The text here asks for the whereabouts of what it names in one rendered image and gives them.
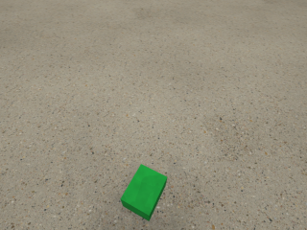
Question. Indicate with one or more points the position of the carton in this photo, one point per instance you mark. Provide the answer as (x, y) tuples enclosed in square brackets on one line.
[(144, 191)]

